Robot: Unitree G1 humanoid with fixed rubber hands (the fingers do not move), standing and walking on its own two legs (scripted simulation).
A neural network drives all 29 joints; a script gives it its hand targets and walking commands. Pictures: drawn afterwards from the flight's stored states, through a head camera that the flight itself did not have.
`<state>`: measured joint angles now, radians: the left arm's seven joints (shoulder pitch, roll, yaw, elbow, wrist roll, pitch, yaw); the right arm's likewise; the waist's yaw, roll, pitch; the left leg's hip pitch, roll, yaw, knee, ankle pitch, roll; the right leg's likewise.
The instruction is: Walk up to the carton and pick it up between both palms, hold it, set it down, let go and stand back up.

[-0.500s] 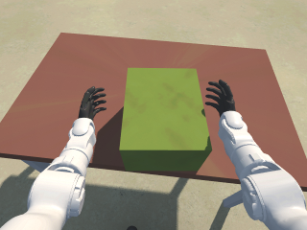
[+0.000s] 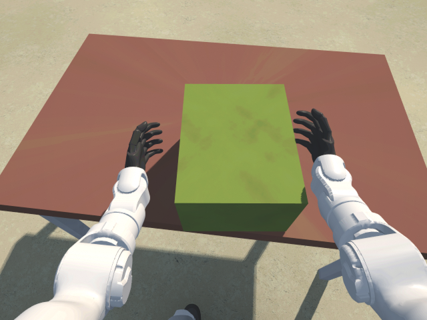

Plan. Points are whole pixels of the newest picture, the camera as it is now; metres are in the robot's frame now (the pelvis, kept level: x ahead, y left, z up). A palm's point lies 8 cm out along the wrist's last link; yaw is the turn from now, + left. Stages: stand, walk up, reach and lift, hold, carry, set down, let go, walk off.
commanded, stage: reach and lift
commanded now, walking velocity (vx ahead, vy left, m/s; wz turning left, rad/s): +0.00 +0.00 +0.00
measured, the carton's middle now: (234, 156) +0.47 +0.02 -0.03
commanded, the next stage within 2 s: none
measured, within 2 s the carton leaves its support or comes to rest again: leaves its support in 1.72 s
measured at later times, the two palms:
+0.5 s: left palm (153, 164) +0.40 +0.18 +0.02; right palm (318, 161) +0.42 -0.14 +0.04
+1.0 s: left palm (153, 164) +0.40 +0.18 +0.02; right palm (318, 161) +0.42 -0.14 +0.04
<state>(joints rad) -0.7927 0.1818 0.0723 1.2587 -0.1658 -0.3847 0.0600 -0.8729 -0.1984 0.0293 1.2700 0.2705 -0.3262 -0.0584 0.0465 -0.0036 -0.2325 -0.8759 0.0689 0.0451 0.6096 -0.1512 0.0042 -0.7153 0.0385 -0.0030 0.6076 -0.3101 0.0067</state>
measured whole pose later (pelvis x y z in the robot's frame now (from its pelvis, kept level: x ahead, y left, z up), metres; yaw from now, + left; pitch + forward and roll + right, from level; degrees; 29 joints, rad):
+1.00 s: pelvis +0.02 -0.01 +0.03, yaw +0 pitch +16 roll -1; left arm -0.69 0.01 0.52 1.11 0.37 -0.40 0.06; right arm -0.72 0.06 -0.58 1.09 -0.44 -0.44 -0.08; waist 0.04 -0.04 -0.08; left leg -0.55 0.06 0.08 0.34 -0.07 -0.01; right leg -0.40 0.03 0.02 0.34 -0.21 -0.01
